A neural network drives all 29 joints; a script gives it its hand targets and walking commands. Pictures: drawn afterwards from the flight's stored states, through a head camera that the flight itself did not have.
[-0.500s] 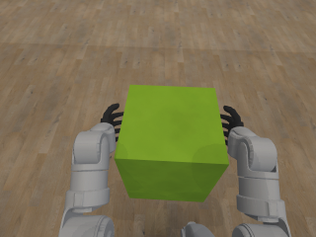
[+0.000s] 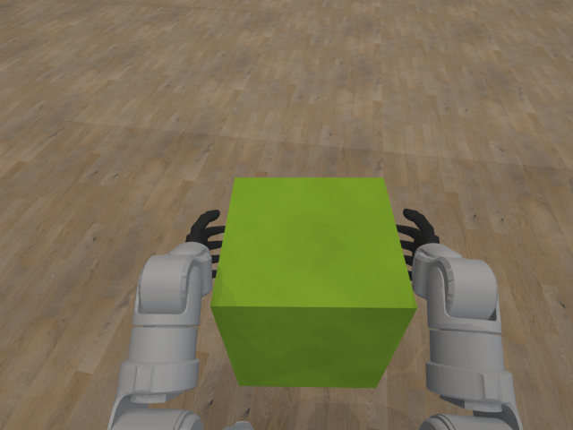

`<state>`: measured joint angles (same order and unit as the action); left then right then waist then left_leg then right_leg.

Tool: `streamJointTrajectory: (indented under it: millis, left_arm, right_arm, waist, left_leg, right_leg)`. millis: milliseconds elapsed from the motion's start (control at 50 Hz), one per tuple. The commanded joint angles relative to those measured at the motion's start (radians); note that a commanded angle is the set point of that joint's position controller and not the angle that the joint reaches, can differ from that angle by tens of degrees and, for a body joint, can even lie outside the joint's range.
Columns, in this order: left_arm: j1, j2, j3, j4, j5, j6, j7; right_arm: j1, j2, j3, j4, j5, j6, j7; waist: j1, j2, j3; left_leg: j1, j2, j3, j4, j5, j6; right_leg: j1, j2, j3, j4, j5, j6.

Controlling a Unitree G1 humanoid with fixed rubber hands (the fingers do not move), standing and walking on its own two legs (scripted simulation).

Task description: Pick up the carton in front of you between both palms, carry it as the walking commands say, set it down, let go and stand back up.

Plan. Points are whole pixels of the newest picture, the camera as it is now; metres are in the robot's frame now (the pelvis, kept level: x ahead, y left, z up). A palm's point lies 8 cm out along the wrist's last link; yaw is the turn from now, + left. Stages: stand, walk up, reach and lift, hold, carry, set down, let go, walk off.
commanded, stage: carry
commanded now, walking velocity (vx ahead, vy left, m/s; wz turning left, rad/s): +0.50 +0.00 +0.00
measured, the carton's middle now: (308, 286) +0.33 +0.02 +0.02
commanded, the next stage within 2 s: none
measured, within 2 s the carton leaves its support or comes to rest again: neither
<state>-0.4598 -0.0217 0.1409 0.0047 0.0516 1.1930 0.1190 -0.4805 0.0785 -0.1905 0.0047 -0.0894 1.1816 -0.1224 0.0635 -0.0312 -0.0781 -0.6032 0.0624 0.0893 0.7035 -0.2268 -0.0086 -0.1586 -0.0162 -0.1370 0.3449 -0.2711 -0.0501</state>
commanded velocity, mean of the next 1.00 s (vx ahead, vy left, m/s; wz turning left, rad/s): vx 0.50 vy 0.00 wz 0.00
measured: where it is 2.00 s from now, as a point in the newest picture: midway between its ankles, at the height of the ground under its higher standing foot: (323, 222)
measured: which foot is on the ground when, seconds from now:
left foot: up 0.00-0.10, down 0.12-0.54, up 0.56-1.00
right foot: down 0.00-0.16, up 0.18-0.52, down 0.54-1.00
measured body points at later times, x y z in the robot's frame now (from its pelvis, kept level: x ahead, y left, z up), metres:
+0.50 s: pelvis +0.32 +0.01 -0.01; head +0.29 +0.01 +0.44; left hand +0.60 +0.15 +0.09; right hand +0.59 -0.15 +0.10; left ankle +0.21 +0.13 -0.75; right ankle +0.44 -0.10 -0.73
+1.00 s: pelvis +0.61 +0.00 -0.01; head +0.59 +0.01 +0.44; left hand +0.88 +0.16 +0.07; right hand +0.89 -0.15 +0.09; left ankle +0.73 +0.12 -0.74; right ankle +0.47 -0.10 -0.75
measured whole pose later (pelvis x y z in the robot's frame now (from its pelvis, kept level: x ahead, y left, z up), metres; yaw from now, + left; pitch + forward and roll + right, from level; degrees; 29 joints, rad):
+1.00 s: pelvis +0.61 +0.00 -0.01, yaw -1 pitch +4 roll +0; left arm -0.14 -0.13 0.09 -0.37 0.11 1.22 0.09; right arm -0.14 0.13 -0.11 -0.38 -0.09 1.22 -0.08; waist 0.02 -0.02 -0.15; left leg -0.48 0.10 0.22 0.45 -0.11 -0.01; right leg 0.00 -0.06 -0.22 0.32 -0.38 0.03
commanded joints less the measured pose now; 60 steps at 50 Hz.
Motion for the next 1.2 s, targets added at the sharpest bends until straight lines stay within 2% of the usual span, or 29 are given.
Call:
streamJointTrajectory:
  millis: [0, 40, 60, 80, 100, 120, 140, 180, 200, 260, 340, 400, 460, 480, 500, 520, 540, 580, 640, 660, 740, 860, 940, 960, 980, 1000, 1040, 1100, 1180]
  left_arm:
    - [-0.469, -1.109, -0.669, -0.234, -0.433, -0.002, -0.284]
    - [-0.381, -1.124, -0.666, -0.243, -0.395, 0.008, -0.285]
    - [-0.358, -1.06, -0.64, -0.215, -0.336, 0.022, -0.282]
    - [-0.256, -1.048, -0.659, -0.18, -0.307, 0.02, -0.28]
    - [-0.225, -1.077, -0.698, -0.234, -0.323, 0.017, -0.286]
    - [-0.255, -1.046, -0.696, -0.248, -0.323, 0.014, -0.291]
    - [-0.187, -1.073, -0.701, -0.218, -0.289, 0.007, -0.291]
    - [-0.268, -1.094, -0.763, -0.332, -0.326, -0.019, -0.285]
    - [-0.222, -1.122, -0.78, -0.349, -0.326, -0.031, -0.28]
    - [-0.184, -1.12, -0.791, -0.399, -0.358, -0.058, -0.276]
    - [-0.176, -1.007, -0.792, -0.491, -0.343, -0.034, -0.257]
    - [-0.072, -1.0, -0.785, -0.375, -0.325, -0.001, -0.261]
    - [-0.074, -0.941, -0.729, -0.314, -0.299, 0.019, -0.285]
    - [-0.133, -0.937, -0.738, -0.318, -0.319, 0.023, -0.285]
    - [-0.11, -0.91, -0.727, -0.268, -0.328, 0.033, -0.284]
    - [-0.12, -0.918, -0.7, -0.276, -0.328, 0.023, -0.293]
    - [-0.18, -0.939, -0.731, -0.314, -0.337, 0.019, -0.298]
    - [-0.163, -0.961, -0.696, -0.214, -0.32, 0.031, -0.301]
    - [-0.259, -1.027, -0.745, -0.33, -0.369, 0.017, -0.306]
    - [-0.243, -1.067, -0.763, -0.329, -0.383, 0.01, -0.306]
    - [-0.221, -1.028, -0.755, -0.439, -0.391, -0.006, -0.305]
    - [-0.112, -0.959, -0.745, -0.453, -0.352, 0.029, -0.288]
    - [-0.086, -0.949, -0.743, -0.368, -0.315, 0.043, -0.284]
    - [-0.11, -0.915, -0.74, -0.357, -0.285, 0.042, -0.283]
    - [-0.157, -0.935, -0.776, -0.426, -0.312, 0.036, -0.284]
    - [-0.129, -0.978, -0.774, -0.377, -0.336, 0.039, -0.287]
    - [-0.165, -1.046, -0.782, -0.334, -0.357, 0.013, -0.302]
    - [-0.207, -1.082, -0.805, -0.426, -0.373, -0.026, -0.297]
    - [-0.09, -1.025, -0.772, -0.421, -0.31, -0.018, -0.269]
  right_arm:
    - [-0.414, 1.096, 0.7, -0.212, 0.401, 0.005, 0.225]
    - [-0.396, 1.087, 0.743, -0.295, 0.389, 0.008, 0.236]
    - [-0.301, 1.055, 0.733, -0.186, 0.36, 0.021, 0.245]
    - [-0.259, 1.022, 0.738, -0.247, 0.336, 0.016, 0.252]
    - [-0.25, 1.002, 0.767, -0.29, 0.347, 0.014, 0.258]
    - [-0.177, 1.038, 0.773, -0.231, 0.344, 0.004, 0.268]
    - [-0.142, 1.064, 0.795, -0.249, 0.33, -0.004, 0.275]
    - [-0.152, 1.136, 0.828, -0.293, 0.401, -0.028, 0.289]
    - [-0.168, 1.107, 0.817, -0.371, 0.403, -0.036, 0.291]
    - [-0.202, 1.092, 0.826, -0.439, 0.454, -0.038, 0.293]
    - [-0.127, 0.994, 0.816, -0.421, 0.456, -0.011, 0.298]
    - [-0.03, 0.907, 0.815, -0.391, 0.412, 0.016, 0.3]
    - [-0.084, 0.885, 0.811, -0.363, 0.361, 0.028, 0.291]
    - [-0.033, 0.849, 0.796, -0.28, 0.326, 0.053, 0.29]
    - [-0.09, 0.851, 0.801, -0.323, 0.347, 0.055, 0.287]
    - [-0.164, 0.873, 0.795, -0.324, 0.375, 0.052, 0.278]
    - [-0.192, 0.882, 0.814, -0.333, 0.36, 0.043, 0.282]
    - [-0.207, 0.922, 0.793, -0.253, 0.368, 0.045, 0.278]
    - [-0.252, 1.015, 0.796, -0.324, 0.376, 0.026, 0.28]
    - [-0.187, 1.026, 0.787, -0.312, 0.357, 0.018, 0.28]
    - [-0.107, 1.029, 0.793, -0.332, 0.353, 0.002, 0.26]
    - [-0.094, 0.936, 0.787, -0.433, 0.358, 0.034, 0.258]
    - [-0.035, 0.9, 0.759, -0.337, 0.368, 0.05, 0.276]
    - [-0.049, 0.895, 0.771, -0.338, 0.347, 0.046, 0.284]
    - [-0.066, 0.88, 0.76, -0.35, 0.366, 0.04, 0.29]
    - [-0.054, 0.932, 0.791, -0.355, 0.376, 0.035, 0.289]
    - [-0.081, 0.992, 0.805, -0.352, 0.386, 0.01, 0.29]
    - [-0.152, 1.073, 0.855, -0.438, 0.445, -0.027, 0.303]
    - [-0.097, 0.992, 0.832, -0.437, 0.435, -0.002, 0.3]
  waist:
    - [-0.052, -0.154, -0.276]
    - [-0.05, -0.088, -0.293]
    - [-0.06, -0.041, -0.292]
    - [-0.084, 0.004, -0.378]
    - [-0.095, 0.319, -0.449]
    - [-0.083, 0.318, -0.442]
    - [-0.088, 0.285, -0.424]
    - [-0.093, 0.091, -0.38]
    - [-0.083, 0.106, -0.388]
    - [-0.075, 0.135, -0.306]
    - [-0.088, 0.279, -0.265]
    - [-0.084, 0.175, -0.212]
    - [-0.058, 0.105, -0.176]
    - [-0.052, 0.052, -0.19]
    - [-0.048, -0.177, -0.184]
    - [-0.038, -0.309, -0.234]
    - [-0.034, -0.299, -0.209]
    - [-0.037, -0.078, -0.141]
    - [-0.042, -0.083, -0.206]
    - [-0.045, -0.065, -0.266]
    - [-0.047, -0.009, -0.247]
    - [-0.032, -0.147, -0.165]
    - [-0.06, -0.025, -0.224]
    - [-0.094, 0.095, -0.298]
    - [-0.099, 0.329, -0.316]
    - [-0.095, 0.328, -0.361]
    - [-0.092, 0.125, -0.315]
    - [-0.098, 0.061, -0.326]
    - [-0.073, 0.206, -0.219]
  left_leg:
    - [0.237, -0.009, 0.088, -0.229, 0.227, 0.001]
    - [0.363, -0.045, 0.12, -0.299, 0.111, 0.019]
    - [0.477, -0.021, 0.126, -0.27, 0.133, 0.037]
    - [0.668, 0.111, -0.057, -0.329, 0.045, 0.099]
    - [0.867, 0.329, -0.459, -0.379, 0.137, 0.194]
    - [1.012, 0.36, -0.523, -0.355, 0.332, 0.268]
    - [1.034, 0.359, -0.458, -0.362, 0.5, 0.262]
    - [0.965, 0.334, -0.369, -0.358, 0.517, 0.207]
    - [0.841, 0.302, -0.283, -0.395, 0.469, 0.162]
    - [0.684, 0.247, -0.125, -0.475, 0.313, 0.112]
    - [0.591, 0.23, 0.013, -0.511, 0.158, 0.096]
    - [0.542, 0.232, 0.044, -0.471, 0.114, 0.102]
    - [0.461, 0.15, 0.114, -0.294, 0.078, 0.034]
    - [0.362, 0.119, 0.124, -0.13, 0.109, 0.008]
    - [0.192, 0.033, 0.119, 0.083, 0.004, -0.021]
    - [0.002, -0.045, 0.092, 0.326, -0.25, -0.029]
    - [-0.118, 0.004, -0.031, 0.459, -0.321, 0.003]
    - [-0.049, 0.073, -0.051, 0.445, -0.226, -0.013]
    - [0.011, 0.094, -0.035, 0.326, -0.038, -0.013]
    - [0.009, 0.094, -0.035, 0.279, -0.009, -0.011]
    - [-0.057, 0.092, -0.006, 0.095, 0.049, -0.015]
    - [0.025, 0.035, 0.101, -0.16, 0.11, 0.002]
    - [0.403, -0.01, 0.181, -0.279, 0.134, 0.015]
    - [0.625, 0.091, 0.048, -0.303, 0.017, 0.064]
    - [0.798, 0.275, -0.369, -0.428, -0.03, 0.159]
    - [0.956, 0.371, -0.516, -0.448, 0.196, 0.265]
    - [0.942, 0.363, -0.37, -0.391, 0.561, 0.217]
    - [0.711, 0.311, -0.182, -0.48, 0.202, 0.135]
    - [0.524, 0.25, 0.001, -0.588, 0.001, 0.107]
  right_leg:
    - [0.132, -0.21, 0.044, -0.042, 0.441, -0.061]
    - [0.118, -0.166, 0.022, 0.067, 0.42, -0.031]
    - [0.026, -0.134, -0.023, 0.15, 0.428, -0.009]
    - [-0.087, -0.091, -0.057, 0.359, 0.338, 0.035]
    - [-0.345, 0.016, -0.016, 0.61, -0.014, 0.084]
    - [-0.539, 0.042, 0.065, 0.746, -0.261, 0.059]
    - [-0.632, -0.005, 0.089, 0.822, -0.282, 0.063]
    - [-0.68, -0.043, 0.13, 0.714, -0.262, 0.035]
    - [-0.535, -0.084, 0.14, 0.673, -0.18, 0.033]
    - [-0.415, -0.029, 0.068, 0.42, -0.112, 0.033]
    - [-0.31, -0.046, -0.02, 0.251, 0.133, 0.035]
    - [-0.233, -0.043, -0.074, 0.177, 0.207, 0.024]
    - [-0.094, -0.032, -0.09, 0.11, 0.141, 0.019]
    - [0.049, -0.068, -0.035, 0.09, 0.034, -0.009]
    - [0.149, -0.213, 0.266, -0.02, -0.074, -0.068]
    - [0.301, -0.384, 0.563, -0.121, -0.049, -0.146]
    - [0.307, -0.413, 0.573, -0.146, -0.012, -0.16]
    - [0.118, -0.368, 0.449, -0.204, -0.067, -0.101]
    - [0.066, -0.332, 0.265, -0.242, 0.006, -0.043]
    - [0.133, -0.299, 0.194, -0.217, 0.031, -0.064]
    - [0.218, -0.308, 0.145, -0.245, 0.01, -0.086]
    - [0.224, -0.266, 0.031, -0.165, 0.232, -0.075]
    - [0.092, -0.161, -0.067, 0.119, 0.395, -0.01]
    - [-0.068, -0.112, -0.128, 0.332, 0.354, 0.028]
    - [-0.337, -0.001, -0.099, 0.594, 0.087, 0.078]
    - [-0.579, 0.045, -0.015, 0.81, -0.203, 0.075]
    - [-0.665, -0.053, 0.085, 0.868, -0.211, 0.043]
    - [-0.482, -0.091, 0.091, 0.629, -0.121, 0.046]
    - [-0.359, -0.106, 0.029, 0.418, 0.085, 0.041]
